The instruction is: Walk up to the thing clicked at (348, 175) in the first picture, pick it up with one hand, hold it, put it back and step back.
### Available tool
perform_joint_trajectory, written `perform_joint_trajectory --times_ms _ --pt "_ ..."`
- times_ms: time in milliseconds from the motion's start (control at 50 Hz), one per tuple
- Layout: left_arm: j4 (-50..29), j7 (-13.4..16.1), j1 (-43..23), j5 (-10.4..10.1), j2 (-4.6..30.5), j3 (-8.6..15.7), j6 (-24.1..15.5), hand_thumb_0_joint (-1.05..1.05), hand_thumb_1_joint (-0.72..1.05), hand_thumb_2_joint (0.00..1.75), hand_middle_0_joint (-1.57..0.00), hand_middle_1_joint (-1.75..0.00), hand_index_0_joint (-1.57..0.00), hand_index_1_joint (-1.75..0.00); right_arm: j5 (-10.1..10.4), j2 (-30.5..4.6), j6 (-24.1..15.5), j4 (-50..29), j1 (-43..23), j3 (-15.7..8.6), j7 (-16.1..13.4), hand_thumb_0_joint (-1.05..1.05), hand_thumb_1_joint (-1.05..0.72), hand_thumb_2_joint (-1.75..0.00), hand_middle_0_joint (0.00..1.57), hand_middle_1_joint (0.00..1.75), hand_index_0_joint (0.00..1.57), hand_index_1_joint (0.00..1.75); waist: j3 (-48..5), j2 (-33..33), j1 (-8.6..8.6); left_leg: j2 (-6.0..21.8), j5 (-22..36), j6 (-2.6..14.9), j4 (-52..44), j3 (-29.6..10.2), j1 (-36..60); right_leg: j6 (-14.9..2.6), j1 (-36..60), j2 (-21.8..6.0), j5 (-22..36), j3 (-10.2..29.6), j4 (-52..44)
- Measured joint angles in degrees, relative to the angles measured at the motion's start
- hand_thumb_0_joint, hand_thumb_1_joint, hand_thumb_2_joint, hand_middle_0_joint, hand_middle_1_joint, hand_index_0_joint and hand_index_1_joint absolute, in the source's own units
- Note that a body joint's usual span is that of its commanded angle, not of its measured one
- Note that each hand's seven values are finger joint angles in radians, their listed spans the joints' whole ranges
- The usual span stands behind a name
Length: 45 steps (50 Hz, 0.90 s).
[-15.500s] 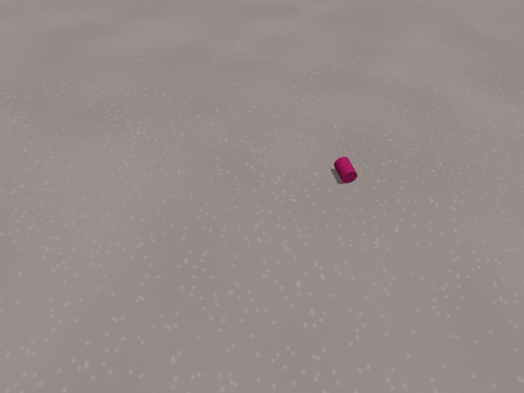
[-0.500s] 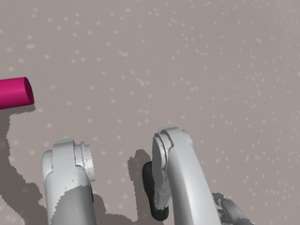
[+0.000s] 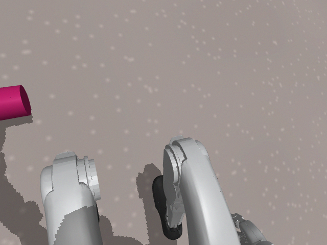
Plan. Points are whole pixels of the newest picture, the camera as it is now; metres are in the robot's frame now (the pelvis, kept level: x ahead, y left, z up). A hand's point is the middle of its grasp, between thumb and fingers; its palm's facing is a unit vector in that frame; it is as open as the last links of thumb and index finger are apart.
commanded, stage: rise first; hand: left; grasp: from above
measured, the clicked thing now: (0, 104) +0.46 +0.36 -0.28
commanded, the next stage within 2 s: approach in 0.40 s
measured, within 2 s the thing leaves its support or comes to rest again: neither
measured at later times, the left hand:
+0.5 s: hand out of the picture +0.42 +0.39 -0.16, palm faces -0.44 -0.11 -0.89, open 13.7 cm
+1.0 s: hand out of the picture +0.48 +0.33 -0.16, palm faces -0.39 -0.08 -0.92, open 14.1 cm
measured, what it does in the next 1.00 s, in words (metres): stands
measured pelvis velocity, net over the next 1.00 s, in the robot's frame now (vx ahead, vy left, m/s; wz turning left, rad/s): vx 0.00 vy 0.00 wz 0.00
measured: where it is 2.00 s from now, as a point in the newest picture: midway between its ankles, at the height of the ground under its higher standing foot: (131, 227)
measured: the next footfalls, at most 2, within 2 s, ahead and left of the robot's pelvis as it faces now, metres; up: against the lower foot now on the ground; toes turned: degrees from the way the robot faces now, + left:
none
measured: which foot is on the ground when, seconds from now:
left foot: down 0.00-1.00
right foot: down 0.00-1.00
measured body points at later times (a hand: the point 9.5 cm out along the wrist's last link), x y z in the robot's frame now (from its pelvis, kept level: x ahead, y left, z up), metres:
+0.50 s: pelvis +0.00 +0.00 +0.00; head +0.24 +0.10 +0.37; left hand +0.44 +0.39 -0.10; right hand +0.09 -0.27 -0.10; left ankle +0.07 +0.13 -0.29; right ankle +0.10 -0.12 -0.29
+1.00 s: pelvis +0.00 +0.00 +0.00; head +0.24 +0.09 +0.37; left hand +0.50 +0.33 -0.11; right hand +0.05 -0.27 -0.08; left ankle +0.07 +0.13 -0.29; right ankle +0.10 -0.12 -0.29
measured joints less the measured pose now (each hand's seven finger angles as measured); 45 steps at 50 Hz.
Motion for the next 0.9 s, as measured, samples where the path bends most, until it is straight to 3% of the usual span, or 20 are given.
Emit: perform_joint_trajectory --times_ms 500,580,680,780,900 --pt "-1.8 -0.8 -0.1 -0.7 -0.6 -0.7 0.4 0.00 -0.48 0.96 -0.16 -0.97 -0.15 -0.97 0.3 -0.2 -0.3 -0.2 -0.4 -0.7 0.0 0.00 -0.91 -0.90 0.21 0.30 0.20 0.30 -0.5 0.5 0.52 -0.1 -0.2 -0.19 -0.7 0.2 0.3 -0.07 0.2 -0.2 -0.3 0.1 -0.5" --pt "-2.1 -1.3 0.0 -1.2 -1.2 -2.0 1.1 0.00 -0.49 0.97 -0.15 -0.97 -0.15 -0.98 0.6 -0.1 -0.2 -0.4 -0.3 -1.0 0.1 0.00 -0.91 -0.90 0.21 0.30 0.20 0.30 -0.7 0.7 0.68 -0.1 -0.2 -0.08 -1.2 0.4 0.7 -0.01 0.5 -0.2 -0.3 0.3 -0.9" --pt "-1.9 -1.7 -1.2 -1.8 -2.8 -5.8 1.5 0.00 -0.50 0.97 -0.13 -0.99 -0.13 -1.00 0.8 0.1 -0.5 -0.3 -0.1 -1.0 0.1 0.00 -0.90 -0.90 0.21 0.30 0.20 0.30 -1.0 0.4 0.63 0.0 0.1 0.04 -2.0 0.7 1.1 0.04 0.8 -0.2 0.0 0.5 -1.6" --pt "1.1 0.4 -4.9 -0.7 -4.2 -8.0 1.1 0.00 -0.52 0.99 -0.12 -1.02 -0.12 -1.02 0.6 0.3 -1.2 -0.3 0.2 0.0 -0.3 0.00 -0.90 -0.90 0.21 0.30 0.20 0.30 -1.2 -0.3 -0.91 0.0 0.4 -0.15 -2.3 0.6 0.8 -0.31 0.4 -0.2 0.4 0.4 -1.8" --pt "5.7 5.0 -9.3 2.5 -3.7 -5.8 3.7 0.00 -0.54 1.01 -0.11 -1.03 -0.11 -1.03 0.2 0.0 -2.1 -1.2 0.9 1.3 -0.8 0.00 -0.90 -0.90 0.21 0.30 0.20 0.30 -0.5 -0.1 -4.44 -0.1 0.8 -0.42 -1.7 0.1 0.0 -0.39 -0.4 -0.1 0.9 0.1 -1.3"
